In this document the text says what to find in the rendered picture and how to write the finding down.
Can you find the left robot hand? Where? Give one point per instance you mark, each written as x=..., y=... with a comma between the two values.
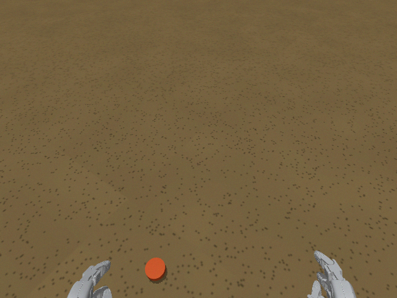
x=84, y=288

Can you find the tin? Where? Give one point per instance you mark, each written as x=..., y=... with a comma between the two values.
x=155, y=269

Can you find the right robot hand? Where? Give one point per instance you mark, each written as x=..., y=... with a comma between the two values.
x=333, y=282

